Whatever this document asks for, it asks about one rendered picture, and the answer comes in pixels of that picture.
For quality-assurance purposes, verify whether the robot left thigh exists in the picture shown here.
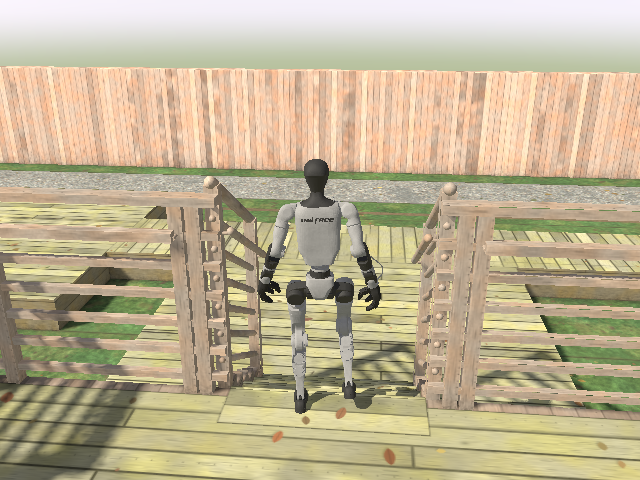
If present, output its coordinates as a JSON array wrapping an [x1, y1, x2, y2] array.
[[286, 280, 308, 351]]

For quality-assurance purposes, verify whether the right robot hand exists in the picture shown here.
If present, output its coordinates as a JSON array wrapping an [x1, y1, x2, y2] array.
[[358, 285, 381, 311]]

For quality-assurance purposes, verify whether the robot left foot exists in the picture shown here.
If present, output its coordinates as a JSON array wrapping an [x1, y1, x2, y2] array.
[[294, 388, 308, 414]]

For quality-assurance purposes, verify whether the left robot hand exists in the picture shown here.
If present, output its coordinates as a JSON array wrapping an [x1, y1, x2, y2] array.
[[257, 280, 281, 303]]

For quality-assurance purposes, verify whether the right robot forearm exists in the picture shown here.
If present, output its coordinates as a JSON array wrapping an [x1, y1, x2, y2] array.
[[357, 242, 379, 289]]

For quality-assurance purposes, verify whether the left robot upper arm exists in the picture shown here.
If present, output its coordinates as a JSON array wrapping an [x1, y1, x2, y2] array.
[[269, 203, 297, 258]]

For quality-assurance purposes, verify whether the left robot forearm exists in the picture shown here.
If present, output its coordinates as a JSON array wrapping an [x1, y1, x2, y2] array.
[[260, 243, 280, 284]]

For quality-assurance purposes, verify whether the right robot upper arm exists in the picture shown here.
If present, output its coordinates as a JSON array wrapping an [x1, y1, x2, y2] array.
[[338, 201, 366, 258]]

